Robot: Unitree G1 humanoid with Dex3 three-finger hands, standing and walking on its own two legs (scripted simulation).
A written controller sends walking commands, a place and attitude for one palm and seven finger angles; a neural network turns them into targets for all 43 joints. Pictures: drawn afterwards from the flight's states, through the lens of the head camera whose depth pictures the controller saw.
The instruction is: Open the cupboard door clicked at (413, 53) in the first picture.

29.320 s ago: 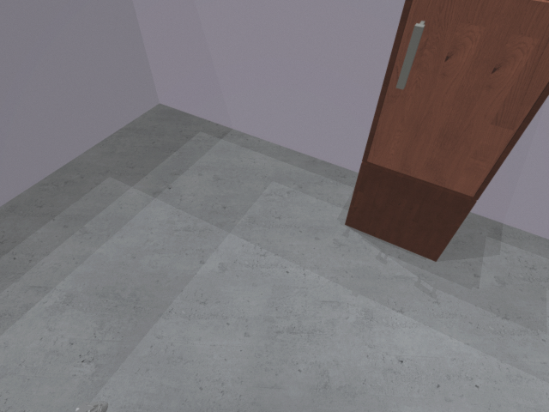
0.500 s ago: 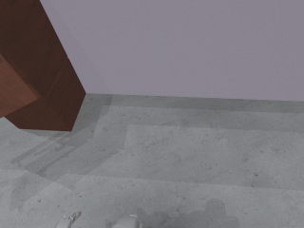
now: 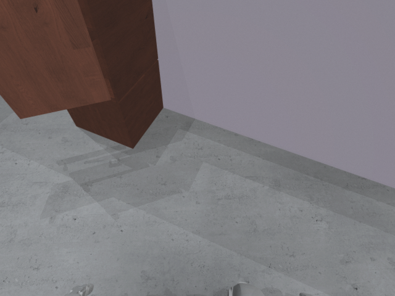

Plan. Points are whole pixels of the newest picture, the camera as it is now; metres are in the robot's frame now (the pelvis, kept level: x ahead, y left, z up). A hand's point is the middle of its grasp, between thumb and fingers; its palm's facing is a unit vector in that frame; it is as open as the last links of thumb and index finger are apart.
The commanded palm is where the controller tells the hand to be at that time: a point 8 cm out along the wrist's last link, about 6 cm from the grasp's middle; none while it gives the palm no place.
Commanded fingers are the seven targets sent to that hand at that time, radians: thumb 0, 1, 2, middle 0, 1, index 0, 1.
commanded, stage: turn to face it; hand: left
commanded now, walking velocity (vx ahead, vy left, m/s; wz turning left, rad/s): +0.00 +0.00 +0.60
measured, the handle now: out of the picture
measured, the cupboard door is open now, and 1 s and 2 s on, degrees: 44 44 44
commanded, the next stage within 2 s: take the last steps up to it in 0.48 s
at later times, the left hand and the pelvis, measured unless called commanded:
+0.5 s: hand out of the picture -0.01 +0.18 -0.19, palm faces +0.32 -0.92 -0.21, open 7.4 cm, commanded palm none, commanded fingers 0.00 0.90 0.90 -0.20 -0.30 -0.20 -0.30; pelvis +0.01 -0.01 -0.01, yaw +17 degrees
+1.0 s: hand out of the picture -0.02 +0.16 -0.15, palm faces +0.48 -0.85 -0.22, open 7.4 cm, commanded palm none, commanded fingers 0.00 0.90 0.90 -0.20 -0.30 -0.20 -0.30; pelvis +0.06 -0.01 +0.01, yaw +26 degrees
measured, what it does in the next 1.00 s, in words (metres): steps on the spot, turning left: right foot, then left foot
